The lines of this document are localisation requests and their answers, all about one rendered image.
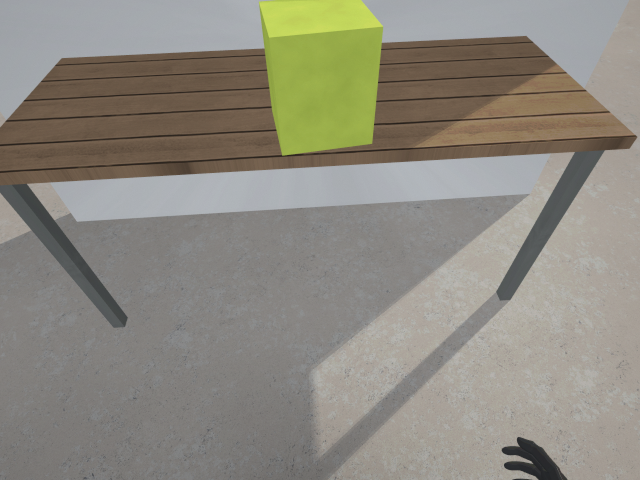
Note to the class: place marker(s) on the table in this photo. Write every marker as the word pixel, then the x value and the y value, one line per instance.
pixel 145 115

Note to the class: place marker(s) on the carton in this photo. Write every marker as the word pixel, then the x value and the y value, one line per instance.
pixel 323 59

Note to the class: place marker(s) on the robot right hand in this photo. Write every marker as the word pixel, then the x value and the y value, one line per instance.
pixel 543 467

